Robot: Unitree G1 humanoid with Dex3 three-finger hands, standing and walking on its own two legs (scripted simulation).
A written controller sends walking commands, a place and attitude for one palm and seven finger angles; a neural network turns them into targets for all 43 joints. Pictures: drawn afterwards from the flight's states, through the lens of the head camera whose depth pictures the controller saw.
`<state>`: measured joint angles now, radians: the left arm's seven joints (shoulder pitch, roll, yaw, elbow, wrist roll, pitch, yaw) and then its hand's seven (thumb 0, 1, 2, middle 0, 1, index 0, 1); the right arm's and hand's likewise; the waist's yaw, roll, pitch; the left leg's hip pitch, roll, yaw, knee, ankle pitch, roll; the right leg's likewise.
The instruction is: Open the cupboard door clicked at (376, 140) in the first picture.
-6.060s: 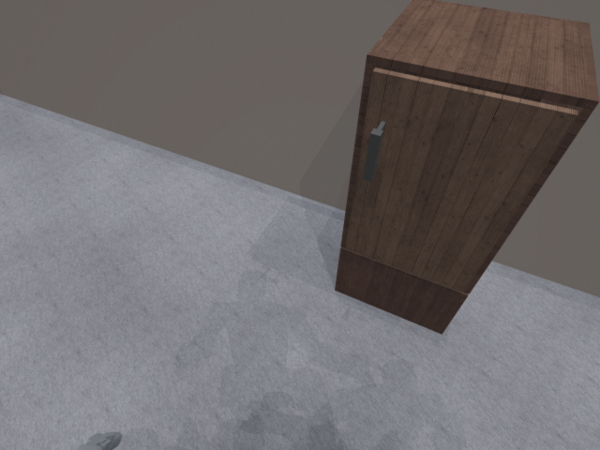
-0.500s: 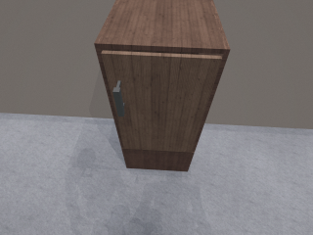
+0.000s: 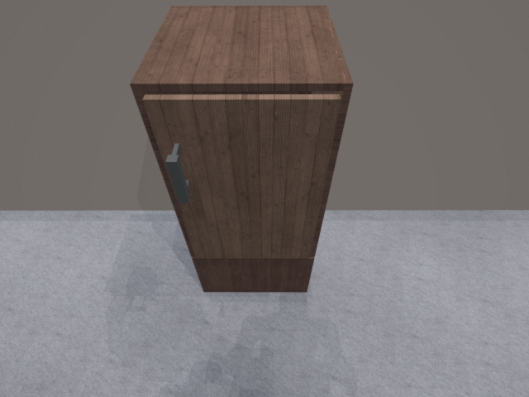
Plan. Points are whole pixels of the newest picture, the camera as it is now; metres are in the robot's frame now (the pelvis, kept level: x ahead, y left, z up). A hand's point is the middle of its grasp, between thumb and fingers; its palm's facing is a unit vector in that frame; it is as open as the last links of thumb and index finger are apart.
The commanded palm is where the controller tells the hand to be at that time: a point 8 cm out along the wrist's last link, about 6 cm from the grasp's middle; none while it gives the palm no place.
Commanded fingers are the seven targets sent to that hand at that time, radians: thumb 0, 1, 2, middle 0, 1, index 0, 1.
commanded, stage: come to a stop and stand still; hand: left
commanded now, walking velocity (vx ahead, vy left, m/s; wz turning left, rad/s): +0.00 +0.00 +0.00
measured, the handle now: (180, 173) +0.56 +0.22 -0.03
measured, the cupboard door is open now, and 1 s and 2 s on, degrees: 0 0 0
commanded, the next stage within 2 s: look again from close up in 0.32 s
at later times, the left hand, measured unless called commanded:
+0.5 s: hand out of the picture -0.03 +0.16 -0.16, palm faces +0.01 -0.98 -0.19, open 7.4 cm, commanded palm none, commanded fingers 0.00 0.90 0.90 -0.20 -0.30 -0.20 -0.30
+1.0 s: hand out of the picture -0.04 +0.19 -0.17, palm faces +0.04 -0.98 -0.18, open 7.4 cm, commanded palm none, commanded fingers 0.00 0.90 0.90 -0.20 -0.30 -0.20 -0.30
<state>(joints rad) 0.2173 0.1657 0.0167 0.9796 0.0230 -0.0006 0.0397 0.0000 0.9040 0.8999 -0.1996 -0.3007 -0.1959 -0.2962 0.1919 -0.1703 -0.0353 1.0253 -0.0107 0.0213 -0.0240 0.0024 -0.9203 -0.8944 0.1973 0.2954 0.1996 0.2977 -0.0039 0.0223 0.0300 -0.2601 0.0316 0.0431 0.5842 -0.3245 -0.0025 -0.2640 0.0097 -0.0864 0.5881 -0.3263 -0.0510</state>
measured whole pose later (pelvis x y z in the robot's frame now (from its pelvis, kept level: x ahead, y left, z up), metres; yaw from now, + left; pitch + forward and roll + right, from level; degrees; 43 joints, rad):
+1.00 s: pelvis -0.03 +0.03 +0.01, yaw +0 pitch -2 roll +0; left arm 0.33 0.14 -0.01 1.09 0.01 -0.01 0.04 0.00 0.91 0.90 -0.20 -0.30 -0.20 -0.30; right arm 0.33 -0.13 0.01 1.08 -0.02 -0.02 -0.02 0.01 -0.91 -0.89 0.20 0.30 0.20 0.30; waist 0.00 0.00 0.01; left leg -0.22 -0.02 0.06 0.46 -0.22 0.04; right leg -0.22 -0.03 -0.07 0.47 -0.22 0.00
